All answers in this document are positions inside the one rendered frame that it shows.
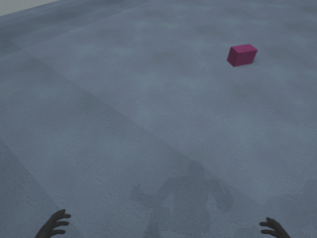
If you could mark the left robot hand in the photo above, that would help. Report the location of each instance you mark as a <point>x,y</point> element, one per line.
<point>47,230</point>

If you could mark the carton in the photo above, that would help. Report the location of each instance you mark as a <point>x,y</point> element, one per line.
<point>241,55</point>

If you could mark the right robot hand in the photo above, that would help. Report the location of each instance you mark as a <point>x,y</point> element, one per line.
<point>277,231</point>

